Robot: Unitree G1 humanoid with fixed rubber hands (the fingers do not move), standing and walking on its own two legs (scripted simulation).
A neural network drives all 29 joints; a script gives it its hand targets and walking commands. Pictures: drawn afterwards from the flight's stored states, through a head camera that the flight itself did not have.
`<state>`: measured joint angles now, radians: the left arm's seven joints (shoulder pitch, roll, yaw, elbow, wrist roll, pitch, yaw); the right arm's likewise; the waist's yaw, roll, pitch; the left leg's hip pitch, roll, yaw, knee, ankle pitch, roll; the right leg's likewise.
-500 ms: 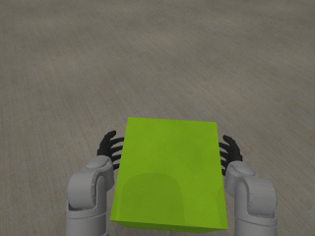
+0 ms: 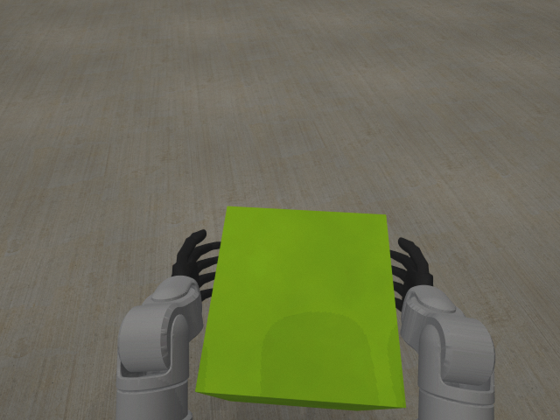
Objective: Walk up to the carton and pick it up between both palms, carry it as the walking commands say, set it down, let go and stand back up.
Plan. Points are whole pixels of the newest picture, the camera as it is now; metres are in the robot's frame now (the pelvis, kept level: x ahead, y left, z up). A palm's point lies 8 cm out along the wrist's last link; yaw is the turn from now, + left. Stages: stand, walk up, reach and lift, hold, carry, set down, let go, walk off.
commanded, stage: carry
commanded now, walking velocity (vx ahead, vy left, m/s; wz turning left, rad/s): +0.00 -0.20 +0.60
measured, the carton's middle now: (298, 319) +0.26 -0.01 +0.01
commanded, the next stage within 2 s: none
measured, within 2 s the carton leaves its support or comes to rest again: neither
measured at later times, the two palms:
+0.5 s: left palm (193, 338) +0.20 +0.11 +0.10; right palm (433, 301) +0.25 -0.17 +0.09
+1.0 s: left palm (179, 385) +0.15 +0.12 +0.10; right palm (437, 325) +0.22 -0.16 +0.10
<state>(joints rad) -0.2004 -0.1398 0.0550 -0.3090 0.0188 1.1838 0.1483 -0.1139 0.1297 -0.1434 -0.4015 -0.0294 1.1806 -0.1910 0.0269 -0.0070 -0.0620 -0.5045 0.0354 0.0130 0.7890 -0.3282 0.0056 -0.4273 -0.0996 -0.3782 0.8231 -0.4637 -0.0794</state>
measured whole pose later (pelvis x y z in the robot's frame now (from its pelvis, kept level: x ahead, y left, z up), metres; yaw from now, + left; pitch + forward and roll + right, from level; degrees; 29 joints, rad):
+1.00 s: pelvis -0.07 -0.08 +0.01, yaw +15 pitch +2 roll +0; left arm -0.18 -0.14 0.05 -0.33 0.03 1.22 0.14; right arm -0.11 0.13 -0.14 -0.40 -0.03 1.22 -0.19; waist 0.02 0.00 -0.07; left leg -0.49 0.01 -0.01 0.71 -0.25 -0.01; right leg -0.41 -0.07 -0.24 0.75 -0.36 -0.07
